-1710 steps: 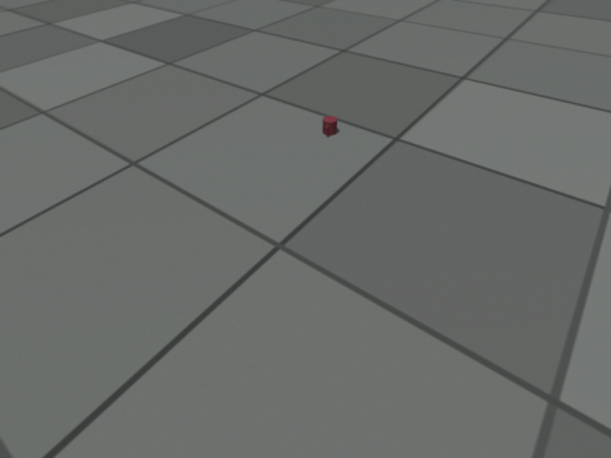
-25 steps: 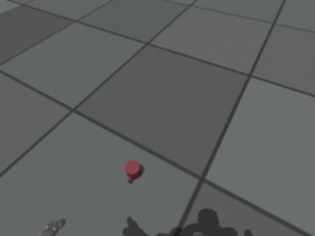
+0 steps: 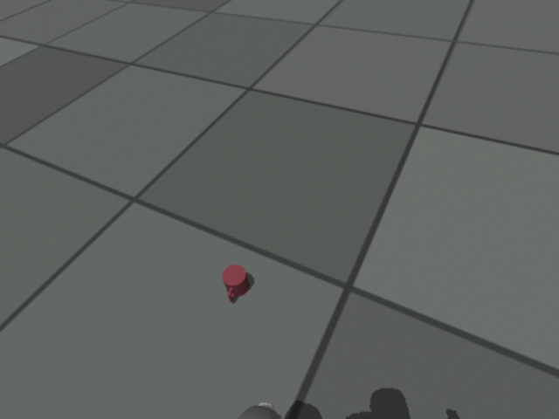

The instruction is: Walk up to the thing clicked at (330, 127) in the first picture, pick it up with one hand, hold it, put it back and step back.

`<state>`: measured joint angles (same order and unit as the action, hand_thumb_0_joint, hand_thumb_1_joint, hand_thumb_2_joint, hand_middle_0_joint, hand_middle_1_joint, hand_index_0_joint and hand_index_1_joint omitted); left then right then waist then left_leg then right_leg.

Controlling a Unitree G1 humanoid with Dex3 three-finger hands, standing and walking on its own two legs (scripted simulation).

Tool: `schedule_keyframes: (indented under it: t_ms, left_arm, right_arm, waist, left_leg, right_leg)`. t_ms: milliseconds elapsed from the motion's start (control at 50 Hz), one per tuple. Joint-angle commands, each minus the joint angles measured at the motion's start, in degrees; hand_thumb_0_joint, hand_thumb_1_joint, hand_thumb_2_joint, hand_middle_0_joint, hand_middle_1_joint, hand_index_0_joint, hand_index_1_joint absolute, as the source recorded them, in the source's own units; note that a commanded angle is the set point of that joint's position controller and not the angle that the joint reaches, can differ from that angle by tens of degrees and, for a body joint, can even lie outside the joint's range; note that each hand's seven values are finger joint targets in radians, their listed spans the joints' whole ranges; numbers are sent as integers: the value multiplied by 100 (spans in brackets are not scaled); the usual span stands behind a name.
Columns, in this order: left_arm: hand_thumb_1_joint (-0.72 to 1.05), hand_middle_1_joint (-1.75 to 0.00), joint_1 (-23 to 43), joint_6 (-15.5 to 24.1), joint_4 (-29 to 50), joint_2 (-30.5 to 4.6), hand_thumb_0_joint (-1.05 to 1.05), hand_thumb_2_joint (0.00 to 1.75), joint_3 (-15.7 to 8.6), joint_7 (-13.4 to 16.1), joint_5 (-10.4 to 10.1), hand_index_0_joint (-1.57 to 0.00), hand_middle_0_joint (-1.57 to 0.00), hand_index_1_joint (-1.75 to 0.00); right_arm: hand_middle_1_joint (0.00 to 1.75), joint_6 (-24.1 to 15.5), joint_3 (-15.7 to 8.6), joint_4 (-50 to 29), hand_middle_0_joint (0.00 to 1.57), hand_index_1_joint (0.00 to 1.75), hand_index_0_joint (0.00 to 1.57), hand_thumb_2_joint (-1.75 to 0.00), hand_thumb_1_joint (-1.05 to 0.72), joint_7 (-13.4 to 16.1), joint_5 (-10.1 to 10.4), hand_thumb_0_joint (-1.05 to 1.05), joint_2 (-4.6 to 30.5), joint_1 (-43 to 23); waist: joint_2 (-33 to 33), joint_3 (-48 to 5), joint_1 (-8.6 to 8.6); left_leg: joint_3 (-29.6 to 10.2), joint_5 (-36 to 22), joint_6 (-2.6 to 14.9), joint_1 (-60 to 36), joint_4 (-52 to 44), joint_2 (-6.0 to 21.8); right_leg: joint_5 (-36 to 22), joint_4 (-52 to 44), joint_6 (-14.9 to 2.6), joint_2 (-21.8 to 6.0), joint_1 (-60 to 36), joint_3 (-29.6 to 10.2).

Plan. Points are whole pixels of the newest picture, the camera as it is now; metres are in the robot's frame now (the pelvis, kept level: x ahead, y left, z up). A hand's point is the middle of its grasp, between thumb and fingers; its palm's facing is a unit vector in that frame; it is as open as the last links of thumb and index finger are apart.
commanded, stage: step back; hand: left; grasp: from above
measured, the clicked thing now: (234, 284) +0.73 +0.28 -0.71
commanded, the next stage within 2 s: stand in 1.74 s
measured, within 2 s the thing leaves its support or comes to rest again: neither
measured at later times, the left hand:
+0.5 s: hand out of the picture -0.08 +0.26 -0.15, palm faces +0.01 -0.91 -0.41, open 7.4 cm
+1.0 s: hand out of the picture -0.27 +0.27 -0.14, palm faces +0.09 -0.91 -0.40, open 7.4 cm
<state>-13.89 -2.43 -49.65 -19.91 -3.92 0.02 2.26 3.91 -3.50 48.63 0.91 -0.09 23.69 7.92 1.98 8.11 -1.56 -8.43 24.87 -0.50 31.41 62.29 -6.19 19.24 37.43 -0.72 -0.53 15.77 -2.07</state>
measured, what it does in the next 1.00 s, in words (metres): walks backwards: left foot, then right foot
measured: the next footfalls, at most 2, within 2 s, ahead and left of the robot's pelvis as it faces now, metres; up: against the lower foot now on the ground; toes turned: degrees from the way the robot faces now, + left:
left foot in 0.20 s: -0.06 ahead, +0.13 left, +0.00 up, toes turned +2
right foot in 0.50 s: -0.22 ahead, -0.13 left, +0.00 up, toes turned +4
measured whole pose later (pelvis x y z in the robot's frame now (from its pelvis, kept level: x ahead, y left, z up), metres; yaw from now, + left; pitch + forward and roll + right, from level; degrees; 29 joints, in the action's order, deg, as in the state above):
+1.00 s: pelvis -0.30 -0.02 +0.01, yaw +6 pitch -3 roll +1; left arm -13.7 -0.9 -55.6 -23.9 -4.2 -1.1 1.3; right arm -0.1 -2.6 57.5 -1.0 -2.7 20.2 15.1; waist -1.2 3.2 0.5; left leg -1.2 16.8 1.2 11.8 31.0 -0.8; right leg 23.6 46.3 -0.3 0.0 22.4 -1.9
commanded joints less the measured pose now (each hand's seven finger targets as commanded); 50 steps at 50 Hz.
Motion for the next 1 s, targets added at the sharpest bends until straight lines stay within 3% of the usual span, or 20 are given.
schedule_keyframes:
  t_ms: [0, 100, 160, 180, 200, 220, 280, 380, 460, 500, 520, 540, 600, 720, 780, 820, 840, 860, 920, 980]
  left_arm:
    - [90, -30, 857, 235, 870, -1612, 0, 90, -488, 182, 56, -20, -20, -30]
    - [90, -30, 393, 126, 800, -1596, 0, 90, -443, 255, -10, -20, -20, -30]
    - [90, -30, 475, 2, 875, -1458, 0, 90, -301, 198, -112, -20, -20, -30]
    - [90, -30, 331, -4, 906, -1268, 0, 90, -255, 169, -144, -20, -20, -30]
    - [90, -30, 683, 11, 1003, -1317, 0, 90, -284, 217, -199, -20, -20, -30]
    - [90, -30, 1000, 1, 929, -1442, 0, 90, -378, 266, -114, -20, -20, -30]
    - [90, -30, 508, -34, 632, -1328, 0, 90, -352, 219, -235, -20, -20, -30]
    - [90, -30, 511, 69, 585, -1200, 0, 90, -300, 130, -139, -20, -20, -30]
    - [90, -30, -138, 181, 210, -1128, 0, 90, -287, 125, -73, -20, -20, -30]
    - [90, -30, -159, 268, 215, -1883, 0, 90, -489, 144, 57, -20, -20, -30]
    - [90, -30, 218, 236, 399, -2506, 0, 90, -625, 140, 54, -20, -20, -30]
    - [90, -30, 431, 283, 483, -2290, 0, 90, -586, 166, 1, -20, -20, -30]
    - [90, -30, 934, 314, 515, -1642, 0, 90, -422, 196, 34, -20, -20, -30]
    - [90, -30, 200, 344, 294, -1767, 0, 90, -498, 108, 119, -20, -20, -30]
    - [90, -30, 588, 266, 314, -1832, 0, 90, -444, 61, 47, -20, -20, -30]
    - [90, -30, 280, 224, 240, -1381, 0, 90, -248, 36, 38, -20, -20, -30]
    - [90, -30, 550, 264, 307, -1076, 0, 90, -160, 22, -77, -20, -20, -30]
    - [90, -30, 1021, 279, 231, -1571, 0, 90, -342, 38, -55, -20, -20, -30]
    - [90, -30, 478, 345, -56, -1332, 0, 90, -266, -81, -129, -20, -20, -30]
    - [90, -30, 295, 360, -218, -1371, 0, 90, -284, -150, -99, -20, -20, -30]
  right_arm:
    - [30, -198, -237, -341, 20, 30, 20, -90, -90, 73, -19, 0, 979, 371]
    - [30, -252, -205, -396, 20, 30, 20, -90, -90, 62, -116, 0, 814, 324]
    - [30, -299, -315, -122, 20, 30, 20, -90, -90, 45, -169, 0, 932, 791]
    - [30, -307, -405, -156, 20, 30, 20, -90, -90, 49, -238, 0, 1300, 740]
    - [30, -271, -487, -321, 20, 30, 20, -90, -90, -31, -167, 0, 2013, 324]
    - [30, -317, -510, -343, 20, 30, 20, -90, -90, -16, -207, 0, 2008, 220]
    - [30, -337, -266, -367, 20, 30, 20, -90, -90, 85, -227, 0, 1359, -227]
    - [30, -248, -264, -405, 20, 30, 20, -90, -90, 57, -245, 0, 1198, 98]
    - [30, -105, -264, -444, 20, 30, 20, -90, -90, 21, -98, 0, 1355, -113]
    - [30, -116, -91, -563, 20, 30, 20, -90, -90, -7, -38, 0, 761, -91]
    - [30, -92, -174, -639, 20, 30, 20, -90, -90, 117, -54, 0, 835, -387]
    - [30, -75, -264, -548, 20, 30, 20, -90, -90, 135, -29, 0, 1028, -376]
    - [30, -131, -202, -255, 20, 30, 20, -90, -90, 96, -22, 0, 916, 147]
    - [30, -271, -224, -181, 20, 30, 20, -90, -90, -48, -201, 0, 929, -34]
    - [30, -357, -275, 259, 20, 30, 20, -90, -90, -117, -154, 0, 885, 637]
    - [30, -433, -398, 489, 20, 30, 20, -90, -90, -112, -235, 0, 1062, 953]
    - [30, -475, -428, 361, 20, 30, 20, -90, -90, -101, -293, 0, 1537, 710]
    - [30, -510, -444, 262, 20, 30, 20, -90, -90, -110, -265, 0, 1736, 431]
    - [30, -673, -245, 209, 20, 30, 20, -90, -90, -56, -290, 0, 1182, -149]
    - [30, -602, -319, 260, 20, 30, 20, -90, -90, -124, -321, 0, 1285, 0]
  waist:
    - [-1137, -647, 184]
    - [-1436, -1029, -89]
    - [-929, -1206, 109]
    - [-40, -1275, 69]
    - [1227, -1123, 245]
    - [1096, -885, 417]
    - [309, -894, -55]
    - [850, -847, 258]
    - [917, -1491, -2]
    - [-966, -1184, 26]
    - [-1821, -923, -318]
    - [-1271, -590, -146]
    - [-699, -597, 228]
    - [-1264, -652, -335]
    - [-1310, -667, 99]
    - [-185, -735, 248]
    - [1090, -583, 372]
    - [556, 27, 459]
    - [241, -245, 49]
    - [878, -392, 222]
  left_leg:
    - [-4, 222, -62, -489, 374, 57]
    - [551, 471, 29, -716, -2122, 499]
    - [580, -1477, 205, -2016, -3987, 601]
    - [-788, -1989, 566, -2466, -4079, 1607]
    - [-1947, -2735, 1516, -1700, -4272, 2694]
    - [-2466, -2836, 1965, -992, -4434, 3053]
    - [-616, -3693, 1428, -1445, -3702, 2118]
    - [-501, -3683, 1517, -2235, -3451, 2052]
    - [-191, -3301, 1031, -2220, -2791, 1802]
    - [276, -491, 285, -4, -1661, 645]
    - [103, 1114, 61, -139, -261, 169]
    - [-487, 1002, 27, -351, 489, 320]
    - [-179, 143, 24, -490, 856, 26]
    - [419, 649, -58, -328, -1649, 421]
    - [977, 259, 197, -2110, -3398, 476]
    - [1, 587, 448, -3143, -4295, 795]
    - [-2403, 2722, 1021, -2615, -5146, 2224]
    - [-2827, 3251, 1474, -1190, -5418, 2675]
    - [-1078, 1180, 946, -1567, -4924, 1856]
    - [-680, 1561, 921, -1338, -4919, 1739]
  right_leg:
    - [-1827, -1263, -1005, -1238, 84, -897]
    - [-3025, -664, -1006, -1478, -1217, -1046]
    - [-2365, 54, -539, -1071, -372, -736]
    - [-1088, 633, -258, -542, 539, -433]
    - [1454, 1699, 15, 409, 870, 209]
    - [1881, 2843, 34, 354, 686, -561]
    - [1140, 3646, -75, 557, 1008, -804]
    - [1257, 1615, 214, 285, 831, -130]
    - [-374, -1408, -10, 272, -489, 377]
    - [-760, -1617, -481, -1092, -1256, -1904]
    - [-1097, -1926, -1616, -2418, 246, -3141]
    - [-1243, -1970, -1714, -2481, 837, -3075]
    - [-1454, -1315, -1088, -1311, 562, -1173]
    - [2171, -1819, -1018, -1359, -650, -1687]
    - [2310, -1929, -810, -1354, 535, -1286]
    - [2165, -776, -367, -676, 1522, -520]
    - [1628, 451, 36, 58, 2267, 179]
    - [1269, 1164, 46, -119, 1742, -283]
    - [302, 1190, -6, -59, 1102, -230]
    - [693, 522, 97, 44, 427, 230]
